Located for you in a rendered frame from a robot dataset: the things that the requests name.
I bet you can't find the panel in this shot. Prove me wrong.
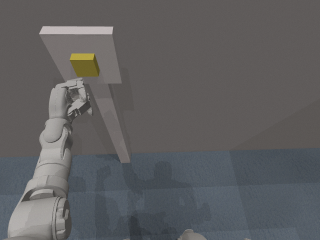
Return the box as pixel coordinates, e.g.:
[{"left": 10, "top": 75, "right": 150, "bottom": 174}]
[{"left": 39, "top": 26, "right": 131, "bottom": 163}]

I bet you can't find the robot left hand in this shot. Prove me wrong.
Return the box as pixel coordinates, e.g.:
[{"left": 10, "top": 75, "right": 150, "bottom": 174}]
[{"left": 48, "top": 78, "right": 94, "bottom": 124}]

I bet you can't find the left robot forearm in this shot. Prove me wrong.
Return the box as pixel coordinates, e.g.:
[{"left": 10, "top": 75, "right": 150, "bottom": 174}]
[{"left": 7, "top": 118, "right": 74, "bottom": 238}]

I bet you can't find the robot left upper arm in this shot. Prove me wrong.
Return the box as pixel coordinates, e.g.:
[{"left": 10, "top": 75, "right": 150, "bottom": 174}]
[{"left": 3, "top": 196, "right": 72, "bottom": 240}]

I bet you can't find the button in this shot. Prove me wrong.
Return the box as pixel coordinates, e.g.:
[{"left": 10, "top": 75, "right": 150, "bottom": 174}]
[{"left": 70, "top": 53, "right": 100, "bottom": 77}]

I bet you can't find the robot right shin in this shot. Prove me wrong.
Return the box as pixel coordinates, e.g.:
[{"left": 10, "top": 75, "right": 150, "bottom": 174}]
[{"left": 182, "top": 229, "right": 194, "bottom": 235}]

